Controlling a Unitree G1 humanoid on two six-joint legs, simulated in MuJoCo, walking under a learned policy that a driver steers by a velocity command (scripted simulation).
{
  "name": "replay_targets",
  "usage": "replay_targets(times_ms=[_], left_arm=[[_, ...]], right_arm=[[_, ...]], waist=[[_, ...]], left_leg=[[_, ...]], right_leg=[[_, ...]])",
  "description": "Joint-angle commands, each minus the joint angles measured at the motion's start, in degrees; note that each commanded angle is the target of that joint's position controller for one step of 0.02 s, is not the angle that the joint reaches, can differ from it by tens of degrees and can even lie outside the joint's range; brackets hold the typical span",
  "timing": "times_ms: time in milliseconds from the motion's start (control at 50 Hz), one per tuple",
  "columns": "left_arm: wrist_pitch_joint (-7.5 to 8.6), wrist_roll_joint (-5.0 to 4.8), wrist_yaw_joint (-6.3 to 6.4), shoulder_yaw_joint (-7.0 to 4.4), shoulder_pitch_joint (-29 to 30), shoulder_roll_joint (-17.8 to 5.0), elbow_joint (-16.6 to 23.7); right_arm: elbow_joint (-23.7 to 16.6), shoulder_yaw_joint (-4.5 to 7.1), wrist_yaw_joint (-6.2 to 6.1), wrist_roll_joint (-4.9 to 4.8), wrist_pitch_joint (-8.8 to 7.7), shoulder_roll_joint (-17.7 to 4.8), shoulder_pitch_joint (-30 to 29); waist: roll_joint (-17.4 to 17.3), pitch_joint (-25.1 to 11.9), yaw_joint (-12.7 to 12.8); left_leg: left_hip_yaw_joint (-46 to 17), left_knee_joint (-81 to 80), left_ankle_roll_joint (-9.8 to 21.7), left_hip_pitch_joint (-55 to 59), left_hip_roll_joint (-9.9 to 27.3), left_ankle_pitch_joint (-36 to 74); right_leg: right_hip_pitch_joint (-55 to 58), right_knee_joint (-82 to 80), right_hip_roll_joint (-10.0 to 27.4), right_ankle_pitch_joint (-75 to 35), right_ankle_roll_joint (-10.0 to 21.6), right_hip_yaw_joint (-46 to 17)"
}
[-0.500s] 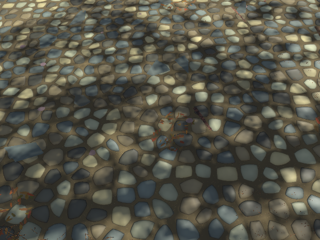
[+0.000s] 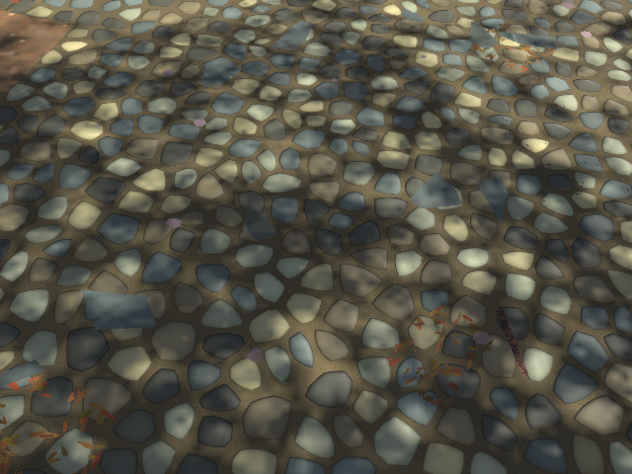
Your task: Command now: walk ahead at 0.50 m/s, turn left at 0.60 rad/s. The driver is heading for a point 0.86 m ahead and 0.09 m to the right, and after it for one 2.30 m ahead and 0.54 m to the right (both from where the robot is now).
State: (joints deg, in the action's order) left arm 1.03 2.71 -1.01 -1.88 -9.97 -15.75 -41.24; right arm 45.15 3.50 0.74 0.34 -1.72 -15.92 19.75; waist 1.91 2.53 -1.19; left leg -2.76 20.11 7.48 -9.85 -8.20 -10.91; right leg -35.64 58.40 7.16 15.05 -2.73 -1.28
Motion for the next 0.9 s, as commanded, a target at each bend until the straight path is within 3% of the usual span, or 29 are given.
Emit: replay_targets(times_ms=[20,120,180,220,240,260,280,300,320,340,360,400,460,520,580,680,720,740,760,780,800,820,840,860,900], left_arm=[[-0.12,-0.03,-0.05,-1.04,2.10,-4.13,3.71],[0.69,-0.66,-0.47,-0.49,11.22,-3.85,6.55],[1.47,-0.97,-0.60,-0.35,12.41,-4.28,7.46],[1.91,-0.94,-0.29,-0.77,7.70,-5.20,6.13],[2.20,-0.84,0.18,-1.35,2.81,-6.21,4.51],[2.86,-0.53,0.80,-2.01,-4.43,-7.40,2.32],[3.40,0.42,1.70,-2.83,-13.23,-10.83,1.54],[2.95,0.95,1.82,-4.38,-16.00,-17.10,0.63],[2.29,-0.81,1.22,-3.89,-12.78,-12.87,0.38],[2.25,-1.32,0.95,-2.91,-8.15,-8.41,1.14],[2.49,-1.13,0.66,-2.22,-5.91,-5.74,0.82],[3.18,-1.22,0.77,-1.65,-5.88,-4.37,-0.97],[4.62,-1.98,0.25,-1.81,-9.00,-5.07,-3.49],[4.71,-2.26,0.15,-1.90,-10.69,-5.29,-5.24],[4.46,-2.37,-0.06,-1.85,-12.48,-5.27,-6.83],[3.99,-2.14,0.13,-2.26,-16.10,-7.22,-9.38],[3.56,-1.97,0.42,-2.38,-15.70,-7.83,-10.01],[3.31,-2.12,0.56,-2.37,-15.25,-8.00,-10.32],[3.12,-2.18,0.62,-1.99,-15.70,-7.03,-10.59],[3.24,-2.31,0.62,-1.23,-14.56,-5.05,-8.62],[3.14,-3.46,0.49,-0.02,-20.38,0.71,-7.00],[2.42,-1.83,1.19,-1.80,-16.91,-6.23,-8.25],[2.54,-2.11,0.82,-2.00,-13.73,-5.73,-7.56],[2.59,-2.45,0.52,-1.64,-12.46,-4.23,-7.70],[1.27,-1.38,-0.10,-1.65,-13.36,-3.16,-8.93]], right_arm=[[-3.02,2.25,-0.16,-0.13,-1.29,-8.62,1.40],[-1.55,2.54,-0.59,0.14,-1.38,-9.20,6.71],[-1.19,2.52,-1.18,0.46,-1.38,-9.55,7.33],[-1.11,2.35,-1.41,0.54,-1.61,-9.75,5.47],[-0.84,2.30,-1.35,0.56,-1.83,-10.03,4.78],[-0.38,2.03,-1.07,0.34,-2.06,-9.60,4.35],[-1.48,1.10,-0.73,0.08,-2.48,-6.68,4.56],[-2.20,0.42,-0.66,-1.40,-2.38,-2.41,12.30],[-0.70,0.65,-1.14,0.80,-2.00,-6.39,10.98],[-0.90,0.82,-0.77,1.13,-1.82,-6.83,6.09],[-1.51,0.47,-0.35,1.25,-1.85,-6.16,2.42],[-1.83,0.22,0.48,1.84,-1.06,-5.19,0.97],[-1.62,-0.23,1.08,2.21,-0.28,-3.98,0.34],[-3.77,-1.08,1.57,2.35,-0.28,-2.96,-7.04],[-5.65,-2.35,2.03,1.88,-0.62,-1.06,-14.49],[-6.81,-2.43,1.52,1.42,-0.93,-2.28,-19.63],[-6.33,-2.03,1.09,1.70,-1.20,-3.08,-17.89],[-4.77,-1.62,0.76,2.03,-1.54,-3.50,-13.42],[-1.76,-0.80,0.25,2.66,-2.15,-5.04,-5.39],[0.12,0.42,-0.49,3.77,-2.60,-9.01,5.02],[0.54,1.87,-0.93,3.55,-2.11,-14.54,7.09],[0.25,1.40,-0.83,1.29,-1.57,-11.04,4.47],[-0.17,0.44,-0.76,1.04,-1.69,-7.72,-0.46],[-0.11,-0.23,-0.55,1.17,-2.22,-5.00,-3.08],[0.70,-0.89,-0.89,1.02,-3.14,-2.61,-4.73]], waist=[[-4.31,-0.58,0.14],[-5.02,-0.11,-3.56],[-5.87,-0.20,-3.56],[-6.62,-0.75,-1.13],[-6.31,-2.58,1.11],[-3.81,-6.24,4.89],[0.68,-13.52,8.41],[14.89,-19.43,4.98],[8.33,-14.58,3.62],[2.03,-6.79,2.87],[-0.89,-3.63,2.60],[2.93,-1.86,1.04],[3.62,-2.64,0.36],[3.24,-0.48,1.22],[3.45,0.46,2.95],[3.18,0.89,4.03],[3.03,0.41,2.64],[2.18,-1.58,0.36],[-0.17,-6.14,-2.71],[-5.51,-13.20,-7.08],[-19.07,-18.25,-4.33],[-9.48,-13.67,-4.53],[-7.11,-6.74,-2.40],[-5.81,-3.70,-1.04],[-7.41,-1.68,1.36]], left_leg=[[-14.60,-8.80,7.97,0.98,14.22,13.36],[-16.53,-5.29,6.59,6.88,14.34,18.26],[-17.71,-2.61,5.08,8.97,15.54,23.08],[-17.77,-0.39,2.86,7.12,15.98,27.41],[-16.92,4.37,1.86,6.63,15.06,34.26],[-13.79,14.36,0.57,5.13,11.88,36.34],[-10.67,29.44,-0.83,-1.65,8.79,24.04],[-4.46,46.62,-3.43,-18.41,-1.57,-13.82],[-6.17,52.02,-2.85,-24.88,1.67,-17.14],[-6.33,52.18,-2.91,-25.34,4.11,-12.16],[-5.65,49.61,-3.01,-24.50,5.87,-9.15],[-4.28,45.10,-3.71,-21.85,7.98,-7.83],[-2.45,42.30,-4.73,-22.10,8.14,-6.49],[0.70,34.87,-6.12,-26.41,10.94,-1.12],[3.96,23.34,-6.81,-23.42,11.62,5.28],[5.91,14.15,-5.05,-18.21,10.24,5.84],[6.42,11.43,-3.42,-14.40,8.88,2.32],[7.05,8.36,-2.41,-8.30,7.37,2.00],[6.59,6.00,-0.84,2.52,6.83,2.03],[-5.74,4.30,2.40,16.01,18.09,-4.38],[-31.73,-2.62,8.89,27.40,33.20,-9.20],[-32.52,-4.44,8.16,22.23,31.69,-10.70],[-23.37,-5.31,6.57,15.54,29.08,-7.52],[-16.90,-7.46,4.84,9.93,26.42,-1.71],[-8.47,-10.33,1.73,4.17,22.57,3.60]], right_leg=[[-2.89,-6.62,-0.84,-6.94,-0.87,0.92],[-3.56,-17.75,-3.65,-12.81,-0.33,0.60],[0.74,-23.10,-5.17,-12.10,1.29,0.68],[10.30,-26.72,-6.66,-9.34,3.33,1.27],[17.20,-28.12,-8.39,-6.86,4.48,2.30],[26.71,-31.66,-8.08,-7.71,5.99,2.32],[39.15,-33.18,2.49,1.27,8.93,-8.96],[51.62,-39.37,16.90,5.55,16.73,-37.06],[46.48,-42.84,16.60,11.50,17.44,-43.86],[38.77,-43.44,14.15,11.09,16.64,-34.57],[33.83,-44.22,11.15,5.12,15.38,-26.93],[29.04,-45.77,6.51,-5.98,13.19,-17.02],[29.15,-46.89,5.43,-17.18,14.13,-11.73],[29.50,-49.96,4.65,-18.00,14.66,-7.84],[28.32,-50.52,2.32,-20.19,13.41,-3.35],[32.10,-47.62,5.15,-25.06,12.27,-3.17],[34.24,-43.55,6.03,-31.36,11.57,-2.96],[34.42,-37.69,5.07,-37.59,10.75,-1.57],[31.73,-27.48,2.43,-39.00,9.64,0.83],[22.27,-11.69,-0.25,-24.77,8.24,3.25],[3.48,7.01,-10.20,12.98,6.25,5.92],[-1.32,11.66,-8.11,13.93,7.17,-1.12],[-1.83,10.96,-5.75,8.85,7.64,-2.52],[0.16,8.19,-3.93,5.26,7.47,-2.41],[4.27,4.95,-2.51,2.39,6.37,-2.03]])
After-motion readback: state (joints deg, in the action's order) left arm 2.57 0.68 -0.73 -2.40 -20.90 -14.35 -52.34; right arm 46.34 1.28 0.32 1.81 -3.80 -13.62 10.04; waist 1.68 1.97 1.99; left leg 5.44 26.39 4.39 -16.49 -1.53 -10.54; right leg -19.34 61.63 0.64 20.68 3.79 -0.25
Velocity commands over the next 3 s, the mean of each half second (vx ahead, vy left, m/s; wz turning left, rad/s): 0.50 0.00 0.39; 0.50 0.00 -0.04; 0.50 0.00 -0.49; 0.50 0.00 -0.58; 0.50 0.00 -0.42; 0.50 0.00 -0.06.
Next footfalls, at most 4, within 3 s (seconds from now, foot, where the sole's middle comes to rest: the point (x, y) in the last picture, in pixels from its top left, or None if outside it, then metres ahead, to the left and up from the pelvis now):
0.28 right None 0.34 -0.12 -0.78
0.76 left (250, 435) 0.55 0.13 -0.78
1.32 right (317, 313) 0.85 -0.02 -0.78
1.84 left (281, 207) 1.19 0.08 -0.78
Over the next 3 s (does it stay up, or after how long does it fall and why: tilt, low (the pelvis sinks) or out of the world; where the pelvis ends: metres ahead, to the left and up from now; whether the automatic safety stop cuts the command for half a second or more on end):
stays up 1.50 -0.31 -0.01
